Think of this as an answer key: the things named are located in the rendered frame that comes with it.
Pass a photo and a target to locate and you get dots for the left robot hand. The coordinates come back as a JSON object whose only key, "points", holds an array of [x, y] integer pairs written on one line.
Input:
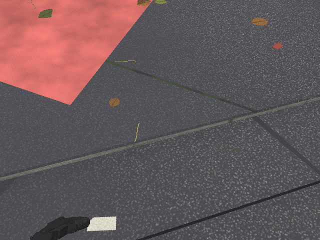
{"points": [[60, 227]]}

